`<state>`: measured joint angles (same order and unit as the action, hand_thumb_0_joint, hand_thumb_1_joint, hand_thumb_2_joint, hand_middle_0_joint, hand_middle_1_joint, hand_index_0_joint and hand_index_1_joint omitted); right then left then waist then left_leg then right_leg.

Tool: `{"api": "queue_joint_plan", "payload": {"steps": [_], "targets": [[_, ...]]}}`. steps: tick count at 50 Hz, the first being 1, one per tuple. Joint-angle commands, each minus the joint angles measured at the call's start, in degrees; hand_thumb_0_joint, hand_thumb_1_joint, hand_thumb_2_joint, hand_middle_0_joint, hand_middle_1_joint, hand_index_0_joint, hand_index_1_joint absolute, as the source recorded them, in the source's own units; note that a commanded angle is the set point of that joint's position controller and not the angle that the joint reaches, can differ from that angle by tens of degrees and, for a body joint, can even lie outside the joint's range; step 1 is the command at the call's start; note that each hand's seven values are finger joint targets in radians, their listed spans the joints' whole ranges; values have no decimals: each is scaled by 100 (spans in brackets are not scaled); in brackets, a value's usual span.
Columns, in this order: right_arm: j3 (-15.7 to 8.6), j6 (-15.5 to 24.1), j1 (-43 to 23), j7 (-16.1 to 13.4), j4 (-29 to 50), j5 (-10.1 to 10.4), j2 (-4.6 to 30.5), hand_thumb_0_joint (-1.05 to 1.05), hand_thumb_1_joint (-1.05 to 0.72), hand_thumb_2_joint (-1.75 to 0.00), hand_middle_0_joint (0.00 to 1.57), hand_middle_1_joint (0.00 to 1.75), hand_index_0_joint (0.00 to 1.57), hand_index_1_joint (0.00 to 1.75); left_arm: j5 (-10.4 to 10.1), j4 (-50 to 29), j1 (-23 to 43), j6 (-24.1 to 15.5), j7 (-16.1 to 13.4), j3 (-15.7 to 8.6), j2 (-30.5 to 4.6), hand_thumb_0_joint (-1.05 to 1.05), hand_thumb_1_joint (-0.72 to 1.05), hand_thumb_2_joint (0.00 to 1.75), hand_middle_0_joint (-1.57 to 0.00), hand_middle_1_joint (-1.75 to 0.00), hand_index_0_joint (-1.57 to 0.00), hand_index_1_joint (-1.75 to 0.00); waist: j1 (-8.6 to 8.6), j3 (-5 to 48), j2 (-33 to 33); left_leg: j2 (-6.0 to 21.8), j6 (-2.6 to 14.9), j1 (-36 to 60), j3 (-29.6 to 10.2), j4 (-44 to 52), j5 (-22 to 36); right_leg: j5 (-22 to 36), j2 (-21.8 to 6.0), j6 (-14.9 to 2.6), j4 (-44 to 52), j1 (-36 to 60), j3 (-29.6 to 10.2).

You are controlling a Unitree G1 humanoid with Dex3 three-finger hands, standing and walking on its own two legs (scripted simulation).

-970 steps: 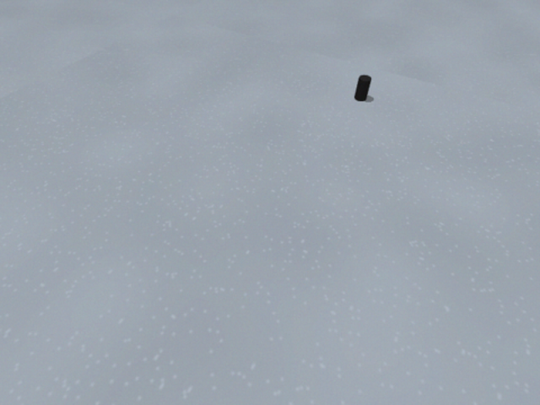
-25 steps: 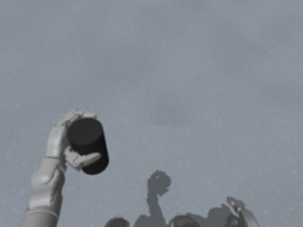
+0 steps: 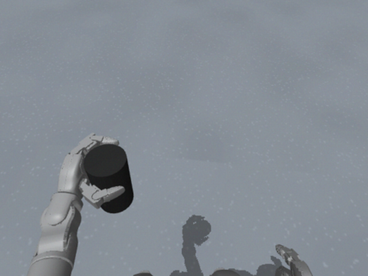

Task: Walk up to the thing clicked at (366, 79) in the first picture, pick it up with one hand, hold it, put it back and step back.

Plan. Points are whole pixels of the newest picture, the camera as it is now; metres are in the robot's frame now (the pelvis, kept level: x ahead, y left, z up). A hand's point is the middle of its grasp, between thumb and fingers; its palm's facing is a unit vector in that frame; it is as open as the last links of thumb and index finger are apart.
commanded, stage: hold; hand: left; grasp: from the side
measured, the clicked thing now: (111, 180) +0.32 +0.16 +0.01
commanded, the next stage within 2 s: none
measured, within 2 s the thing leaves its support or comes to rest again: neither
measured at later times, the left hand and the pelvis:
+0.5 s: hand (106, 169) +0.32 +0.16 +0.06, palm faces -0.08 -1.00 -0.02, open 11.5 cm; pelvis +0.00 +0.00 +0.01, yaw +0 degrees
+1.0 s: hand (106, 170) +0.32 +0.16 +0.06, palm faces -0.09 -1.00 -0.02, open 11.5 cm; pelvis -0.01 +0.00 +0.01, yaw +0 degrees
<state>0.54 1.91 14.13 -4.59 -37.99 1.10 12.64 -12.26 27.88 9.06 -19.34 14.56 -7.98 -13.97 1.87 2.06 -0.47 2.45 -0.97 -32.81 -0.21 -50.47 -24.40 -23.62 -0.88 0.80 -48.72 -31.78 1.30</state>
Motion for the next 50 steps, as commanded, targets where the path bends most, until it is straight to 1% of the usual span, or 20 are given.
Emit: {"api": "queue_joint_plan", "payload": {"steps": [1, 6, 8, 20, 21, 23, 24, 25, 29, 30, 31, 32, 35, 36, 37, 38, 39, 41, 44, 50], "targets": [[-270, 257, -157, -51, 707, 1, 805, 0, -90, -90, 20, 30, 20, 30, -174, -1463, 1834, -529, -8, -291, -757, 0, 9, 122, -125, -144, -127, -143, 1, 1660, -126, -164, 71, 910, -23, 817, 1243, 1403, 162, -149, 723, 664, 96], [-266, 262, -116, -70, 671, 20, 812, 0, -90, -90, 20, 30, 20, 30, -161, -1876, 2019, -553, -46, -409, -985, 0, 7, 121, -124, -144, -127, -143, -57, 1742, -241, -191, 80, 1056, 28, 864, 1425, 1615, 119, -137, 794, 897, 58], [-238, 272, -158, -74, 694, 14, 775, 0, -90, -90, 20, 30, 20, 30, -185, -1611, 1791, -491, -55, -310, -765, 0, 9, 122, -125, -144, -127, -143, -37, 1609, -113, -195, 91, 1004, 39, 883, 1372, 1579, 125, -123, 852, 890, 61], [-263, 265, -179, -51, 626, 14, 791, 0, -90, -90, 20, 30, 20, 30, -83, -1729, 2228, -484, -154, -343, -937, 0, 4, 122, -123, -143, -125, -143, -7, 1474, -183, -210, 113, 1162, 100, 1032, 1389, 1661, 85, -101, 1025, 1014, 14], [-249, 265, -179, -53, 612, 21, 779, 0, -90, -90, 20, 30, 20, 30, -92, -1182, 1974, -421, -143, -295, -740, 0, 5, 123, -124, -145, -126, -144, 34, 1352, -8, -206, 124, 1098, 81, 1046, 1351, 1618, 99, -97, 1033, 987, 28], [-269, 267, -175, -44, 627, 7, 792, 0, -90, -90, 20, 30, 20, 30, -96, -1690, 2293, -473, -142, -317, -873, 0, 7, 123, -122, -144, -124, -143, 5, 1615, -224, -210, 110, 1247, 78, 1064, 1417, 1671, 103, -116, 1039, 1046, 29], [-266, 271, -202, -25, 645, 22, 813, 0, -90, -90, 20, 30, 20, 30, -102, -1225, 1927, -426, -120, -222, -662, 0, 7, 123, -123, -145, -125, -144, 4, 1380, -64, -180, 97, 1217, 46, 1123, 1358, 1563, 131, -132, 1022, 970, 73], [-265, 262, -205, -28, 630, 10, 790, 0, -90, -90, 20, 30, 20, 30, -104, -1661, 2199, -487, -117, -281, -841, 0, 6, 122, -123, -144, -126, -144, -35, 1536, -185, -199, 100, 1234, 59, 1103, 1383, 1596, 114, -129, 1030, 1016, 63], [-266, 277, -200, -11, 645, 13, 792, 0, -90, -90, 20, 30, 20, 30, -106, -1552, 2043, -516, -104, -368, -876, 0, 7, 123, -124, -145, -126, -145, -92, 1665, -117, -197, 98, 1256, 61, 1130, 1393, 1588, 112, -131, 1059, 1154, 61], [-261, 284, -210, -11, 652, 21, 806, 0, -90, -90, 20, 30, 20, 30, -124, -1434, 1961, -509, -96, -249, -747, 0, 8, 123, -124, -145, -126, -144, -28, 1597, -83, -199, 96, 1274, 62, 1150, 1395, 1589, 120, -130, 1067, 1147, 61], [-262, 292, -226, 3, 661, 14, 806, 0, -90, -90, 20, 30, 20, 30, -144, -1873, 2287, -568, -119, -311, -880, 0, 5, 123, -123, -145, -125, -144, -83, 1659, -235, -197, 81, 1317, 62, 1163, 1387, 1572, 116, -140, 1064, 1150, 62], [-264, 293, -182, -9, 596, 18, 820, 0, -90, -90, 20, 30, 20, 30, -146, -1324, 1977, -502, -116, -227, -687, 0, 6, 124, -123, -146, -126, -145, 7, 1586, -126, -192, 88, 1351, 56, 1138, 1444, 1611, 130, -132, 1060, 1069, 60], [-265, 302, -237, -7, 599, 18, 795, 0, -90, -90, 20, 30, 20, 30, -105, -1426, 2252, -547, -184, -493, -975, 0, 6, 124, -124, -145, -126, -145, -61, 1435, -53, -198, 118, 1117, 71, 1156, 1238, 1470, 109, -118, 1117, 1057, 45], [-246, 303, -260, 2, 603, 22, 768, 0, -90, -90, 20, 30, 20, 30, -107, -1159, 2109, -554, -154, -329, -772, 0, 9, 124, -124, -145, -126, -145, -2, 1206, 12, -216, 130, 1027, 84, 1170, 1085, 1344, 99, -99, 1162, 969, 31], [-271, 302, -275, 9, 605, 21, 793, 0, -90, -90, 20, 30, 20, 30, -106, -1346, 2094, -590, -182, -466, -884, 0, 7, 124, -124, -146, -126, -145, -83, 1300, -15, -210, 126, 1081, 89, 1203, 1057, 1301, 93, -113, 1149, 1001, 34], [-250, 303, -259, 13, 605, 8, 763, 0, -90, -90, 20, 30, 20, 30, -96, -1126, 1931, -585, -133, -239, -658, 0, 6, 126, -126, -148, -128, -147, -15, 1288, -89, -213, 120, 1081, 82, 1177, 1072, 1311, 110, -120, 1130, 929, 35], [-298, 307, -240, 17, 619, 5, 817, 0, -89, -90, 20, 30, 20, 30, -99, -1642, 2272, -659, -148, -377, -885, 0, 9, 125, -124, -146, -126, -145, -72, 1514, -220, -209, 104, 1233, 89, 1178, 1170, 1390, 104, -135, 1107, 999, 39], [-287, 302, -179, 25, 603, 6, 802, 0, -90, -90, 20, 30, 20, 30, -82, -1609, 2056, -640, -110, -194, -764, 0, 9, 124, -124, -146, -126, -145, -68, 1695, -248, -204, 85, 1336, 62, 1154, 1383, 1570, 116, -147, 1063, 1134, 52], [-274, 337, -193, 9, 574, 11, 801, 0, -91, -90, 20, 30, 20, 30, -100, -1403, 2072, -606, -105, -183, -730, 0, 7, 125, -125, -147, -127, -146, 27, 1593, -129, -205, 104, 1304, 61, 1130, 1391, 1617, 119, -118, 1087, 1105, 40], [-265, 315, -165, -23, 529, 22, 794, 0, -90, -90, 20, 30, 20, 30, -85, -1441, 2296, -557, -250, -369, -861, 0, 4, 123, -122, -144, -124, -144, -16, 1367, 15, -208, 126, 1184, 75, 1205, 1271, 1512, 113, -107, 1187, 1081, 52]]}}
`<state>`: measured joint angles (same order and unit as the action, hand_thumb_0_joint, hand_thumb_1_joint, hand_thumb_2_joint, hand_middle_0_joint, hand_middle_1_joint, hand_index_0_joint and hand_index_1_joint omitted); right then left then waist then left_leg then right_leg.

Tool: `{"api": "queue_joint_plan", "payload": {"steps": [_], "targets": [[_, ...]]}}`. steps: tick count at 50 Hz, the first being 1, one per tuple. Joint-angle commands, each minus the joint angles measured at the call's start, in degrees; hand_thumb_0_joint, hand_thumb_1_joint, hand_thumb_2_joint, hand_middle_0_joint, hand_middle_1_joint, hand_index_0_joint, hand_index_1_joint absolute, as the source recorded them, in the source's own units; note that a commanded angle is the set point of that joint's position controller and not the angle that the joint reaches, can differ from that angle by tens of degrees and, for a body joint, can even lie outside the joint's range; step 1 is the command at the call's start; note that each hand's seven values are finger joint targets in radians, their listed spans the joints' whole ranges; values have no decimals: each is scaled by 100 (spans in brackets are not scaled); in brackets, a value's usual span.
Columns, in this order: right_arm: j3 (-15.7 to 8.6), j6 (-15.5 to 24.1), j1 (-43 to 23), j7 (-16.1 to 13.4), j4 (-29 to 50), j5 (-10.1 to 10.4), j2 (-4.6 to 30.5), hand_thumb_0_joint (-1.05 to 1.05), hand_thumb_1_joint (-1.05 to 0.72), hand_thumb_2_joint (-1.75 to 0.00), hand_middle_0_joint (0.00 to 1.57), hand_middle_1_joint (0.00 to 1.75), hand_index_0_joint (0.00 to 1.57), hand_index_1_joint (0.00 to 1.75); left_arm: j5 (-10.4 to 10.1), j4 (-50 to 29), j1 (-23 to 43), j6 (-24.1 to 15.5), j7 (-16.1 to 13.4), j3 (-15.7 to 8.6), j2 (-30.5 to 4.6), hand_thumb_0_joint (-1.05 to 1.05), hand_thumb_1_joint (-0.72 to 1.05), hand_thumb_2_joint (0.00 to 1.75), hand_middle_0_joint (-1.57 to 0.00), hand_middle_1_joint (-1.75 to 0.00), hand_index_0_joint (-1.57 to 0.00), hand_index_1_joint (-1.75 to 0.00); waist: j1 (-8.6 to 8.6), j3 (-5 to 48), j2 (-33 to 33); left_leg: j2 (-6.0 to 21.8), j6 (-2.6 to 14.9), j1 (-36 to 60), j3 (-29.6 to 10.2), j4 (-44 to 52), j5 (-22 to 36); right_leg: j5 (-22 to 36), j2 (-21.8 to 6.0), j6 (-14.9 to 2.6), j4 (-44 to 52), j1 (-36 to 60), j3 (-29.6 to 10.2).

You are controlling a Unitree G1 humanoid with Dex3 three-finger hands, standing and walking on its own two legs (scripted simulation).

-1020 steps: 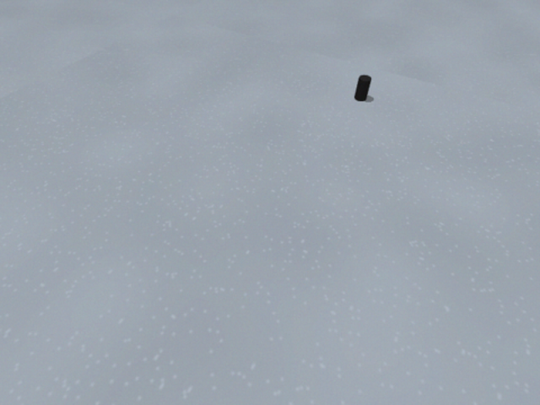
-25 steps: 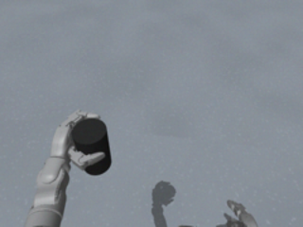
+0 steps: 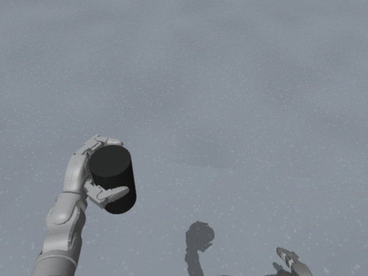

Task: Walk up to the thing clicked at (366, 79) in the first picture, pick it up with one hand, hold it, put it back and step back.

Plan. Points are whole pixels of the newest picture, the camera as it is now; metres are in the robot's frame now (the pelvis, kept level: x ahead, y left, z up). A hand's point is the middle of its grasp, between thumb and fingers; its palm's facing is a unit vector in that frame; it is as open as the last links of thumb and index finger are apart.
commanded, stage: hold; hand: left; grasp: from the side
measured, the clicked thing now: (115, 181) +0.32 +0.15 +0.02
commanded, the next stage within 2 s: crouch in 1.32 s
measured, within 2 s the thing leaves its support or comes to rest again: neither
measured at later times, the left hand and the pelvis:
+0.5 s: hand (110, 170) +0.33 +0.16 +0.05, palm faces -0.09 -1.00 -0.02, open 11.5 cm; pelvis +0.00 +0.00 +0.00, yaw +0 degrees
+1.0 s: hand (114, 170) +0.33 +0.15 +0.05, palm faces -0.08 -1.00 -0.01, open 11.5 cm; pelvis +0.00 -0.01 +0.00, yaw +0 degrees
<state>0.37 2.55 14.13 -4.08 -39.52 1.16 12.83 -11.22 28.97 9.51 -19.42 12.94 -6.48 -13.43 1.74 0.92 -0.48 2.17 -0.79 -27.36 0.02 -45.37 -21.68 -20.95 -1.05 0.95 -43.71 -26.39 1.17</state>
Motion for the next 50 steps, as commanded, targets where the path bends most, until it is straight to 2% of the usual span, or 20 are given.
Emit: {"api": "queue_joint_plan", "payload": {"steps": [1, 3, 6, 10, 12, 15, 17, 19, 22, 23, 25, 28, 30, 33, 35, 37, 39, 42, 43, 50], "targets": [[-230, 245, -185, -65, 680, 9, 743, 0, -90, -90, 20, 30, 20, 30, -186, -1273, 2061, -538, -92, -463, -786, 0, 3, 123, -121, -144, -123, -143, -9, 1382, 87, -190, 120, 543, 66, 684, 901, 1161, 113, -111, 705, 514, 53], [-256, 275, -242, -21, 680, 12, 772, 0, -90, -90, 20, 30, 20, 30, -213, -1080, 1969, -561, -48, -484, -720, 0, 6, 125, -123, -145, -125, -145, -36, 1218, 16, -166, 100, 496, 41, 751, 735, 974, 140, -140, 668, 370, 83], [-291, 251, -207, 7, 755, 1, 806, 0, -90, -90, 20, 30, 20, 30, -123, -1278, 1863, -590, 38, -271, -712, 0, 9, 124, -122, -145, -125, -144, -45, 1619, -275, -154, 50, 767, 3, 752, 971, 1128, 169, -181, 589, 437, 120], [-308, 274, -129, 12, 716, 12, 821, 0, -90, -90, 20, 30, 20, 30, -176, -1989, 2350, -659, 12, -458, -1015, 0, 8, 123, -123, -144, -125, -143, -72, 1935, -404, -146, 28, 928, -2, 680, 1334, 1444, 168, -188, 529, 636, 113], [-265, 289, -143, 13, 706, 3, 797, 0, -90, -90, 20, 30, 20, 30, -223, -1480, 2116, -588, -10, -316, -708, 0, 6, 123, -122, -145, -125, -144, 19, 1658, -192, -113, 24, 836, -28, 685, 1298, 1366, 203, -186, 533, 479, 135], [-264, 296, -143, 7, 669, 18, 811, 0, -90, -90, 20, 30, 20, 30, -243, -1322, 2373, -579, -78, -443, -781, 0, 2, 124, -121, -145, -124, -145, 64, 1470, -9, -116, 69, 669, -31, 684, 1196, 1344, 180, -156, 558, 426, 112], [-293, 273, -98, 13, 653, 10, 820, 0, -90, -90, 20, 30, 20, 30, -190, -1573, 2425, -649, -117, -691, -1093, 0, 4, 124, -121, -145, -124, -144, -56, 1626, -182, -133, 62, 709, -2, 694, 1192, 1319, 164, -170, 555, 494, 96], [-261, 267, -166, 36, 710, -10, 768, 0, -90, -90, 20, 30, 20, 30, -177, -1161, 1927, -640, -26, -316, -618, 0, 5, 125, -123, -146, -125, -145, -21, 1405, -64, -144, 65, 638, 8, 688, 1060, 1193, 170, -164, 567, 386, 102], [-296, 289, -137, 52, 716, -3, 818, 0, -90, -90, 20, 30, 20, 30, -186, -1347, 1882, -626, 85, -168, -613, 0, 7, 124, -123, -146, -125, -145, -5, 1702, -142, -160, 68, 782, 29, 624, 1305, 1469, 150, -164, 539, 528, 76], [-315, 285, -126, 50, 728, -2, 837, 0, -90, -90, 20, 30, 20, 30, -188, -1767, 2167, -675, 97, -279, -830, 0, 5, 125, -123, -146, -125, -146, -50, 1918, -298, -165, 52, 880, 25, 606, 1394, 1526, 140, -173, 525, 619, 73], [-310, 270, -145, 52, 726, -6, 824, 0, -90, -90, 20, 30, 20, 30, -180, -1634, 2054, -630, 117, -190, -734, 0, 7, 122, -122, -144, -124, -143, 8, 1804, -250, -135, 44, 884, 0, 604, 1420, 1523, 171, -174, 529, 502, 95], [-282, 292, -167, 56, 690, 1, 800, 0, -90, -90, 20, 30, 20, 30, -241, -1370, 2159, -612, 13, -349, -703, 0, 6, 123, -121, -143, -123, -143, 35, 1561, -116, -137, 65, 672, 3, 641, 1047, 1230, 167, -160, 580, 394, 91], [-282, 292, -134, 46, 670, 7, 808, 0, -90, -90, 20, 30, 20, 30, -278, -1469, 2280, -643, -76, -598, -857, 0, 7, 124, -120, -144, -122, -143, -16, 1684, -38, -132, 75, 691, -8, 642, 1085, 1263, 169, -152, 563, 450, 98], [-262, 275, -157, 37, 722, 2, 786, 0, -90, -90, 20, 30, 20, 30, -195, -1479, 1812, -652, -110, -499, -813, 0, 6, 126, -122, -146, -124, -145, -97, 1657, 48, -160, 84, 665, 19, 636, 1191, 1356, 153, -140, 575, 597, 82], [-282, 262, -135, 40, 712, -10, 777, 0, -90, -90, 20, 30, 20, 30, -149, -1853, 2061, -702, -96, -540, -968, 0, 8, 126, -121, -144, -123, -144, -125, 1890, -256, -172, 52, 787, 36, 620, 1367, 1507, 147, -163, 528, 699, 68], [-272, 259, -168, 42, 727, -5, 774, 0, -90, -90, 20, 30, 20, 30, -165, -1410, 1727, -627, -50, -281, -632, 0, 6, 125, -122, -145, -124, -145, -38, 1745, -97, -164, 67, 741, 37, 600, 1380, 1546, 154, -154, 542, 652, 71], [-309, 264, -165, 35, 691, 3, 821, 0, -90, -90, 20, 30, 20, 30, -158, -1461, 1959, -608, -35, -416, -820, 0, 7, 126, -122, -146, -124, -145, -14, 1730, -208, -161, 72, 775, 42, 598, 1370, 1567, 144, -149, 560, 568, 48], [-302, 258, -129, 16, 678, -3, 797, 0, -90, -90, 20, 30, 20, 30, -168, -1574, 2139, -557, 4, -221, -666, 0, 3, 123, -121, -144, -123, -143, 62, 1654, -85, -162, 98, 784, 49, 604, 1268, 1531, 129, -126, 612, 515, 42], [-289, 270, -148, 16, 663, -2, 791, 0, -90, -90, 20, 30, 20, 30, -204, -1525, 2181, -575, -4, -395, -779, 0, 3, 122, -120, -143, -122, -142, 30, 1557, -60, -176, 108, 716, 65, 586, 1209, 1490, 112, -113, 641, 494, 27], [-308, 278, -216, 52, 735, 7, 800, 0, -90, -90, 20, 30, 20, 30, -200, -1380, 1761, -636, 45, -368, -690, 0, 4, 122, -120, -143, -123, -143, -45, 1659, -22, -194, 105, 672, 69, 620, 1112, 1351, 112, -130, 613, 552, 46]]}}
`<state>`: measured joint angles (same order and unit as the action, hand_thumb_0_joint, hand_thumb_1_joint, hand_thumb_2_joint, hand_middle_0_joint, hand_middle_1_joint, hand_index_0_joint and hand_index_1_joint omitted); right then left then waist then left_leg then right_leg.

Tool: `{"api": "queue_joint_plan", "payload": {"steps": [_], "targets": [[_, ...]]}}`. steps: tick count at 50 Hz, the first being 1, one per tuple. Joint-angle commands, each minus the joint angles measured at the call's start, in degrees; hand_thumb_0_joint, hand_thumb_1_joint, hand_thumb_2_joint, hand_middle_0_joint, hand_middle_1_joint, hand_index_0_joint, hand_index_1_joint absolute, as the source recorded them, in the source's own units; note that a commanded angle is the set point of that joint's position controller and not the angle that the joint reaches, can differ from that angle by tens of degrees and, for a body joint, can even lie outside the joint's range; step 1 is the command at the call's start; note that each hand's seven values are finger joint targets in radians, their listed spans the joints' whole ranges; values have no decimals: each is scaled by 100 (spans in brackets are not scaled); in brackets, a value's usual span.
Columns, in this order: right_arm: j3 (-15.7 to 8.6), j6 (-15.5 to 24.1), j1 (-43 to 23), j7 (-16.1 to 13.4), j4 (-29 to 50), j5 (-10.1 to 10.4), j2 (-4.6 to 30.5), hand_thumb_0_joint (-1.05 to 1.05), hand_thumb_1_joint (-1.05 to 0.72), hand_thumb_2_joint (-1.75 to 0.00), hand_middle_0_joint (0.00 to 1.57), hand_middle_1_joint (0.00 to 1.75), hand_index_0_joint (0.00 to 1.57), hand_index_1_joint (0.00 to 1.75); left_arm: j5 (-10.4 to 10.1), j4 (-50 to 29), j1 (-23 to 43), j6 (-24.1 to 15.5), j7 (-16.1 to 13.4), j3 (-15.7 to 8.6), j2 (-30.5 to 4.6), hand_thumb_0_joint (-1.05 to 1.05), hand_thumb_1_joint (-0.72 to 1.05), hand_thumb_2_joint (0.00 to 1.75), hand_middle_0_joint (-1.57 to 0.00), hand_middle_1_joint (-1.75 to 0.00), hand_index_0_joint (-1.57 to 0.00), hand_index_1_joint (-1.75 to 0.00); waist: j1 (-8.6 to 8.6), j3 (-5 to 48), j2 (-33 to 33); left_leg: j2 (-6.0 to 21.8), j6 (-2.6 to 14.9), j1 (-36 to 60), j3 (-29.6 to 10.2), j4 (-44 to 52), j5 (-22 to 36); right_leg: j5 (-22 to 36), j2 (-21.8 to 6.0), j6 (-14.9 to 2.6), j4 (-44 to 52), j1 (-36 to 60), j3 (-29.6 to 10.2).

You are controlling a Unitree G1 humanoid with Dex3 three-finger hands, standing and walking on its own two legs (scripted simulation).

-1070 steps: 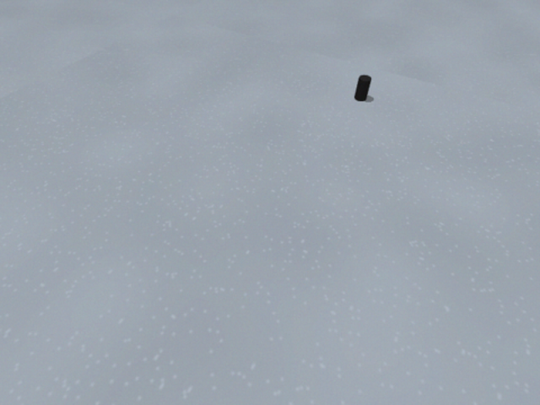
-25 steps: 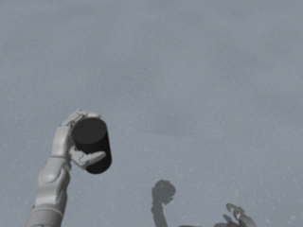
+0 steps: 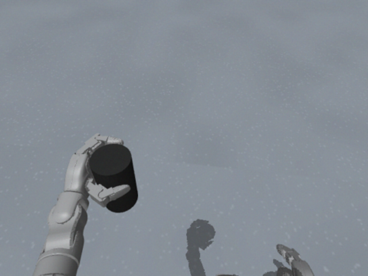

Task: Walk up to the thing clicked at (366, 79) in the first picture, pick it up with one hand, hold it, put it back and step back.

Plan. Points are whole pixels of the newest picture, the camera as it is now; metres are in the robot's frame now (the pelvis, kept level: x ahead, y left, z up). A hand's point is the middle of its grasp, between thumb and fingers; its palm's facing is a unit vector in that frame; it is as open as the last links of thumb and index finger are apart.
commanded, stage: hold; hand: left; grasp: from the side
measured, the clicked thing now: (116, 179) +0.33 +0.15 +0.02
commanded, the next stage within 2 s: crouch in 0.32 s
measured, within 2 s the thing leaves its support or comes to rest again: neither
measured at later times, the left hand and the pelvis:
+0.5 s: hand (111, 174) +0.32 +0.15 +0.05, palm faces -0.11 -0.99 -0.02, open 11.5 cm; pelvis +0.00 +0.00 +0.00, yaw +0 degrees
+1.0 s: hand (126, 197) +0.35 +0.16 -0.13, palm faces -0.09 -1.00 -0.01, open 11.4 cm; pelvis -0.03 +0.01 -0.12, yaw +0 degrees
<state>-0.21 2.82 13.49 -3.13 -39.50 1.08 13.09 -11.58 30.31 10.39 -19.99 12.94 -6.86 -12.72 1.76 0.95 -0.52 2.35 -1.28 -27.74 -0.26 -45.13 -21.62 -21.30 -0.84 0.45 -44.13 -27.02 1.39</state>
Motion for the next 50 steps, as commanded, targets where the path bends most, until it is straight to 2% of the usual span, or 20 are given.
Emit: {"api": "queue_joint_plan", "payload": {"steps": [1, 4, 9, 12, 13, 16, 18, 20, 23, 26, 28, 29, 32, 33, 34, 41, 44, 47, 49, 50], "targets": [[-254, 247, -173, -34, 745, 8, 789, 0, -90, -90, 20, 30, 20, 30, -157, -1524, 1594, -601, 52, -403, -839, 0, 5, 122, -120, -143, -123, -142, -85, 1660, -63, -200, 145, 709, 86, 582, 1185, 1429, 105, -93, 611, 611, 35], [-252, 244, -187, -38, 776, 13, 787, 0, -90, -90, 20, 30, 20, 30, -170, -2022, 1966, -685, 25, -497, -1030, 0, 7, 123, -122, -144, -124, -144, -106, 1962, -317, -198, 115, 860, 78, 564, 1344, 1558, 105, -107, 567, 741, 30], [-205, 263, -176, -96, 701, 4, 736, 0, -91, -90, 20, 30, 20, 30, -199, -2073, 2258, -697, -57, -549, -1033, 0, 2, 123, -121, -145, -123, -144, -22, 1756, -197, -211, 156, 712, 121, 546, 1108, 1463, 75, -68, 648, 659, -40], [-221, 258, -142, -131, 684, 1, 765, 0, -91, -90, 20, 30, 20, 30, -165, -1959, 2135, -632, -49, -412, -925, 0, 6, 122, -120, -143, -122, -142, 39, 1675, -168, -211, 151, 822, 113, 557, 1236, 1555, 84, -65, 667, 590, -22], [-214, 268, -103, -122, 654, 2, 768, 0, -91, -90, 20, 30, 20, 30, -153, -1328, 1641, -542, 2, -272, -678, 0, 4, 123, -121, -144, -123, -144, 76, 1547, 61, -190, 166, 759, 81, 558, 1230, 1531, 107, -62, 659, 550, 11], [-247, 271, -180, -98, 675, 9, 791, 0, -90, -90, 20, 30, 20, 30, -158, -1562, 1866, -535, 82, -195, -715, 0, 1, 120, -120, -142, -122, -142, 35, 1494, -82, -184, 153, 757, 81, 613, 1122, 1422, 104, -92, 664, 468, 27], [-269, 252, -153, -83, 690, 0, 820, 0, -90, -90, 20, 30, 20, 30, -155, -1213, 1642, -485, 143, -242, -706, 0, 1, 121, -119, -142, -121, -142, 49, 1523, 78, -172, 165, 704, 58, 592, 1201, 1484, 117, -85, 638, 489, 45], [-285, 265, -117, -62, 674, -7, 817, 0, -90, -90, 20, 30, 20, 30, -144, -1633, 2140, -546, 111, -390, -938, 0, 2, 122, -121, -144, -123, -143, 1, 1693, -162, -176, 142, 759, 60, 585, 1197, 1454, 114, -111, 615, 497, 47], [-249, 264, -169, -38, 724, -8, 779, 0, -86, -90, 20, 30, 20, 30, -157, -1559, 1970, -583, 44, -466, -921, 0, 25, 120, -125, -138, -127, -137, -70, 1527, -99, -185, 144, 614, 62, 606, 1038, 1263, 120, -105, 625, 515, 63], [-255, 261, -193, -19, 728, -11, 771, 0, -87, -90, 20, 30, 20, 30, -117, -1448, 2084, -647, -85, -489, -854, 0, 24, 120, -124, -137, -126, -136, -25, 1429, -7, -190, 163, 437, 94, 571, 845, 1113, 113, -99, 610, 381, 34], [-238, 269, -195, 11, 694, -34, 743, 0, -87, -90, 20, 30, 20, 30, -104, -982, 1920, -698, -107, -362, -593, 0, 20, 119, -122, -136, -124, -135, 51, 1221, 155, -177, 177, 226, 70, 509, 657, 958, 121, -90, 544, 159, 54], [-271, 278, -178, 20, 650, -47, 776, 0, -87, -90, 20, 30, 20, 30, -91, -1036, 2084, -777, -120, -483, -740, 0, 19, 119, -122, -136, -124, -135, 39, 1240, 83, -182, 182, 157, 84, 440, 622, 945, 105, -90, 499, 95, 31], [-306, 300, -125, 71, 607, -85, 790, 0, -87, -90, 20, 30, 20, 30, 11, -325, 1939, -934, -65, -356, -552, 0, 21, 119, -122, -136, -124, -135, 124, 1235, 191, -178, 197, -193, 53, 160, 511, 864, 105, -97, 211, -283, 27], [-338, 304, -110, 101, 583, -116, 815, 0, -87, -90, 20, 30, 20, 30, 38, -506, 2208, -1067, -50, -380, -648, 0, 19, 120, -122, -136, -124, -135, 124, 1403, 60, -162, 181, -240, 14, 55, 492, 823, 118, -123, 64, -436, 34], [-357, 326, -83, 129, 587, -130, 842, 0, -87, -90, 20, 30, 20, 30, 46, -169, 2146, -1149, -3, -243, -448, 0, 21, 121, -122, -137, -124, -136, 207, 1477, 6, -164, 169, -307, -8, -67, 412, 747, 126, -134, -69, -670, 39], [-345, 456, 106, 299, 546, -269, 861, 0, -88, -90, 20, 30, 20, 30, -31, 361, 2859, -2116, 24, -731, -834, 0, 17, 124, -126, -142, -128, -142, 273, 2436, -8, -236, 177, -1860, -125, -1521, -167, 156, 117, -165, -1426, -2059, 21], [-311, 492, 28, 348, 531, -319, 937, 0, -89, -90, 20, 30, 20, 30, 22, 665, 3046, -2477, 122, -592, -806, 0, 17, 125, -128, -143, -130, -143, 328, 2888, -334, -248, 175, -2417, -224, -2282, -81, 96, 125, -204, -2233, -3017, 26], [-307, 441, 60, 360, 546, -366, 1050, 0, -89, -90, 20, 30, 20, 30, 114, 880, 3225, -2726, 156, -909, -1234, 0, 13, 121, -126, -139, -127, -139, 213, 3496, -535, -234, 158, -2711, -286, -2861, 248, 208, 121, -255, -2897, -3627, 69], [-278, 408, 41, 390, 568, -427, 1075, 0, -89, -91, 20, 30, 20, 30, 172, 958, 3386, -2826, 197, -800, -1156, 0, 11, 123, -127, -139, -127, -140, 285, 3891, -662, -242, 160, -2941, -304, -3276, 477, 366, 119, -268, -3290, -3972, 30], [-279, 386, 74, 407, 550, -439, 1116, 0, -89, -91, 20, 30, 20, 30, 155, 975, 3437, -2850, 197, -945, -1268, 0, 12, 123, -125, -138, -125, -139, 217, 4039, -744, -231, 148, -3003, -322, -3424, 624, 413, 129, -288, -3506, -4163, 61]]}}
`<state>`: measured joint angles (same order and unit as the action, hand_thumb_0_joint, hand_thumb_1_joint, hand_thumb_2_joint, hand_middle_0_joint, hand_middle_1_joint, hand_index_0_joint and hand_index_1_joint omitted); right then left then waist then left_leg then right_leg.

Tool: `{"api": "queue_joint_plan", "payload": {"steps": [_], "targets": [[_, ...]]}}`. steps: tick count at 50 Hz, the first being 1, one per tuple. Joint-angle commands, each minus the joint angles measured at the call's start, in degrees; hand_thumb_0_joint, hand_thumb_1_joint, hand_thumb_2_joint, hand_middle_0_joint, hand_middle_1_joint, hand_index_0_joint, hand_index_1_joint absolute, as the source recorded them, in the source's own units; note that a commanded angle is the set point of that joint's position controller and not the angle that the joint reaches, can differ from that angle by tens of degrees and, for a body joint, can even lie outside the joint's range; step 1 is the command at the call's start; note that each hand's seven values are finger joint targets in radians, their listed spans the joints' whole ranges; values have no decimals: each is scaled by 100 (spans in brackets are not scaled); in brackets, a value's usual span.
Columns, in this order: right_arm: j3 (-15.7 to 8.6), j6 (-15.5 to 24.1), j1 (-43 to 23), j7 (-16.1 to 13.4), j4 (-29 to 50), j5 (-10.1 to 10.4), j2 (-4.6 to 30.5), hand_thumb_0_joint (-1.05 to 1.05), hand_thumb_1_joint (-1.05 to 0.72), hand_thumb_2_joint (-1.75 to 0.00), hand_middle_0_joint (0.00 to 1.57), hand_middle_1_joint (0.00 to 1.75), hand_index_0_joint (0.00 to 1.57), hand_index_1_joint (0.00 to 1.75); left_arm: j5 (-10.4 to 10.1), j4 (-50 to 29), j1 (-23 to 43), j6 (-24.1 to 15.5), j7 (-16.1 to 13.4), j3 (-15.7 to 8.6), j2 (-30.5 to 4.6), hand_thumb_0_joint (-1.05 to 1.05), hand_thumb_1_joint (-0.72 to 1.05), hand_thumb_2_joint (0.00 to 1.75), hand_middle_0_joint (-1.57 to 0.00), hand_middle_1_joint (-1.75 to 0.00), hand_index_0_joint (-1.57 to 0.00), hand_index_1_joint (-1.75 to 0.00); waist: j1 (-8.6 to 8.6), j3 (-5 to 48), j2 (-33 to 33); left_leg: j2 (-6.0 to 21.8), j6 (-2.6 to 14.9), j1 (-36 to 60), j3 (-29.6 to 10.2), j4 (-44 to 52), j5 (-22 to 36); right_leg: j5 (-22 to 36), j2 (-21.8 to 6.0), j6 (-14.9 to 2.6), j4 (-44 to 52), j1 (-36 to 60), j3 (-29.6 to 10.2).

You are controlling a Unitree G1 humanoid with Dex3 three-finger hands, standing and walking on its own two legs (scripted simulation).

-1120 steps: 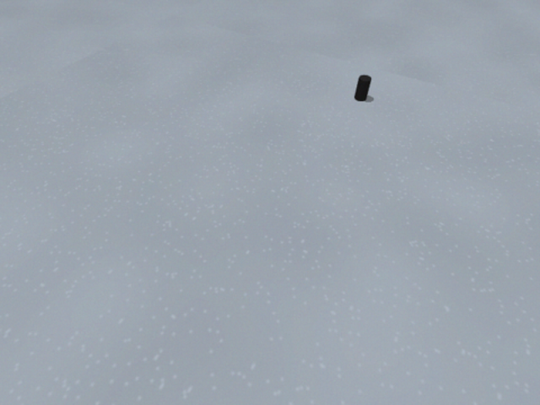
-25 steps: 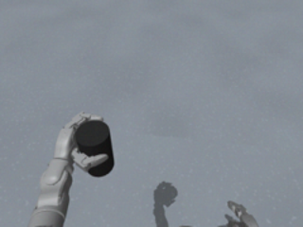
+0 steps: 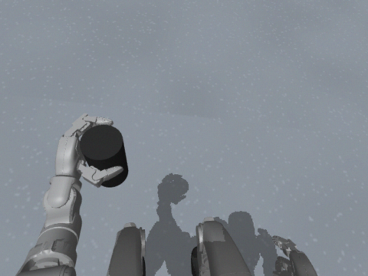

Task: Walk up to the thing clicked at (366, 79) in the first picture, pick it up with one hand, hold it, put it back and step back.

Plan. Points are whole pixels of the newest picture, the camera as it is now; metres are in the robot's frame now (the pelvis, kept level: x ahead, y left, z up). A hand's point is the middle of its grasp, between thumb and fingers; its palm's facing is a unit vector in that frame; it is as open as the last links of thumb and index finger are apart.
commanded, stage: crouch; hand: left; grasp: from the side
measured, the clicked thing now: (107, 158) +0.38 +0.15 -0.05
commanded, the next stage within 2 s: lower in 1.24 s
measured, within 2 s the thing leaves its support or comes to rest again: neither
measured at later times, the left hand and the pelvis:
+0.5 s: hand (114, 174) +0.40 +0.17 -0.25, palm faces +0.01 -1.00 -0.02, open 11.4 cm; pelvis -0.05 +0.00 -0.21, yaw -2 degrees
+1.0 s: hand (119, 176) +0.43 +0.17 -0.36, palm faces -0.02 -1.00 -0.03, open 11.4 cm; pelvis -0.06 +0.00 -0.29, yaw -5 degrees
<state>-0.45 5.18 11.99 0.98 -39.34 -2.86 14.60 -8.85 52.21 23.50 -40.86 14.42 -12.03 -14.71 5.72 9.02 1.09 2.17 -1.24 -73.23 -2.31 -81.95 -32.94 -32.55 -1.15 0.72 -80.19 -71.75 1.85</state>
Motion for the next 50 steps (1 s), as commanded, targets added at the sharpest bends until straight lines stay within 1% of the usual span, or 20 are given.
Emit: {"api": "queue_joint_plan", "payload": {"steps": [1, 2, 3, 8, 11, 15, 17, 19, 23, 28, 29, 32, 36, 39, 40, 41, 43, 45, 48, 50], "targets": [[-247, 124, 201, 7, 516, -63, 960, 0, -90, -91, 20, 30, 20, 30, -136, -1146, 2270, -770, 53, -474, -1098, 0, 9, 123, -124, -138, -124, -139, -180, 3335, -995, -212, 145, 1413, -111, 80, 1726, 1480, 158, -318, -59, 102, -14], [-266, 101, 226, 22, 516, -78, 982, 0, -90, -91, 20, 30, 20, 30, -147, -1059, 2400, -749, 31, -418, -982, 0, 8, 122, -124, -137, -124, -138, -96, 3390, -986, -214, 137, 1275, -150, -10, 1633, 1390, 165, -327, -202, -77, 34], [-256, 80, 230, 48, 487, -86, 982, 0, -90, -91, 20, 30, 20, 30, -172, -990, 2335, -747, -10, -551, -1051, 0, 9, 124, -124, -137, -123, -138, -189, 3499, -932, -205, 151, 1102, -123, -200, 1711, 1449, 161, -310, -314, -108, -15], [-297, 5, 360, 154, 291, -135, 1079, 0, -91, -91, 20, 30, 20, 30, -125, -632, 2540, -724, 29, -452, -895, 0, 11, 126, -122, -138, -122, -139, 52, 3746, -689, -209, 182, 376, -172, -933, 1695, 1477, 179, -305, -1032, -758, 61], [-308, -18, 355, 219, 212, -188, 1033, 0, -91, -91, 20, 30, 20, 30, -36, -325, 2777, -781, 15, -555, -976, 0, 9, 126, -122, -138, -122, -139, 148, 3656, -395, -231, 232, -528, -72, -1395, 1097, 1082, 174, -258, -1282, -968, -31], [-237, -36, 301, 307, 145, -286, 1022, 0, -91, -91, 20, 30, 20, 30, 68, -182, 3227, -940, -58, -1008, -1467, 0, 8, 124, -119, -136, -120, -137, 130, 3833, -305, -251, 274, -1351, 45, -2091, 858, 931, 138, -202, -1714, -1118, -188], [-206, -64, 258, 338, 119, -321, 1027, 0, -91, -91, 20, 30, 20, 30, 123, -139, 3487, -1026, -108, -1082, -1589, 0, 8, 124, -118, -136, -118, -137, 143, 3850, -448, -247, 247, -1533, 68, -2305, 688, 720, 148, -216, -1969, -1429, -175], [-179, -102, 236, 361, 77, -368, 1061, 0, -91, -91, 20, 30, 20, 30, 203, -330, 3682, -1135, -178, -1367, -1973, 0, 9, 126, -118, -136, -118, -138, 64, 4037, -743, -240, 208, -1563, 89, -2459, 632, 620, 153, -242, -2235, -1607, -143], [-133, -144, 210, 377, -3, -427, 1120, 0, -92, -92, 20, 30, 20, 30, 315, -315, 4167, -1177, -247, -1297, -1988, 0, 7, 130, -118, -138, -118, -139, 247, 3971, -1165, -214, 153, -1669, 101, -2685, 211, 294, 174, -286, -2653, -2192, 1], [-103, -219, 186, 388, -65, -443, 1222, 0, -92, -91, 20, 30, 20, 30, 422, 228, 4189, -1026, -272, -1252, -1987, 0, 2, 123, -119, -135, -119, -137, 372, 3658, -1209, -220, 155, -2156, 123, -2985, -382, -101, 195, -276, -3012, -2767, 229], [-82, -224, 238, 398, -85, -452, 1259, 0, -92, -91, 20, 30, 20, 30, 441, 239, 4302, -994, -219, -1067, -1869, 0, 2, 124, -119, -136, -119, -137, 519, 3647, -1263, -220, 159, -2140, 91, -3072, -371, -33, 191, -277, -3085, -2863, 293], [-47, -265, 257, 402, -96, -465, 1344, 0, -92, -91, 20, 30, 20, 30, 502, 448, 4207, -909, -182, -1199, -2152, 0, 1, 122, -119, -134, -119, -136, 475, 3538, -1085, -246, 195, -2563, 137, -3343, -392, -56, 201, -237, -3243, -2840, 323], [76, -298, 245, 422, -49, -471, 1473, 0, -91, -91, 20, 30, 20, 30, 362, 507, 4312, -870, -176, -1428, -2316, 0, 2, 121, -119, -136, -120, -136, 583, 3332, -912, -248, 219, -2937, 46, -3623, -388, 12, 213, -209, -3496, -2923, 450], [161, -343, 187, 437, -61, -493, 1519, 0, -91, -91, 20, 30, 20, 30, 383, 464, 4286, -906, -225, -1643, -2594, 0, 5, 123, -120, -137, -121, -137, 520, 3093, -1034, -224, 184, -3011, -46, -3682, -397, -24, 234, -231, -3717, -3209, 536], [199, -353, 163, 452, -66, -521, 1511, 0, -91, -91, 20, 30, 20, 30, 415, 480, 4284, -922, -213, -1513, -2464, 0, 6, 124, -122, -138, -123, -139, 576, 3084, -1147, -213, 165, -2963, -74, -3705, -369, 26, 233, -237, -3772, -3278, 553], [219, -369, 162, 464, -44, -533, 1547, 0, -91, -91, 20, 30, 20, 30, 417, 466, 4296, -958, -226, -1610, -2553, 0, 8, 125, -122, -138, -123, -139, 569, 3043, -1226, -209, 150, -2971, -97, -3727, -365, 39, 235, -243, -3836, -3322, 577], [257, -394, 174, 487, -55, -573, 1591, 0, -90, -91, 20, 30, 20, 30, 488, 559, 4112, -971, -208, -1549, -2526, 0, 10, 126, -121, -138, -122, -138, 591, 3012, -1372, -186, 120, -2887, -130, -3770, -282, 112, 238, -253, -3933, -3392, 614], [291, -426, 128, 489, -27, -626, 1620, 0, -91, -91, 20, 30, 20, 30, 551, 388, 4119, -1018, -226, -1640, -2782, 0, 11, 126, -121, -137, -121, -138, 574, 3170, -1429, -176, 134, -2956, -97, -3945, -154, 238, 262, -245, -3994, -3223, 595], [351, -450, 151, 509, 41, -677, 1674, 0, -91, -91, 20, 30, 20, 30, 513, 129, 4294, -1034, -248, -1611, -2782, 0, 10, 126, -123, -139, -123, -140, 648, 3448, -1584, -166, 119, -2886, -119, -4152, 129, 553, 279, -239, -4100, -3052, 587], [417, -456, 137, 526, 40, -708, 1699, 0, -92, -91, 20, 30, 20, 30, 487, 246, 4197, -999, -274, -1600, -2720, 0, 12, 127, -123, -139, -123, -140, 749, 3265, -1554, -164, 119, -3033, -181, -4216, 181, 630, 278, -220, -4152, -3025, 639]]}}
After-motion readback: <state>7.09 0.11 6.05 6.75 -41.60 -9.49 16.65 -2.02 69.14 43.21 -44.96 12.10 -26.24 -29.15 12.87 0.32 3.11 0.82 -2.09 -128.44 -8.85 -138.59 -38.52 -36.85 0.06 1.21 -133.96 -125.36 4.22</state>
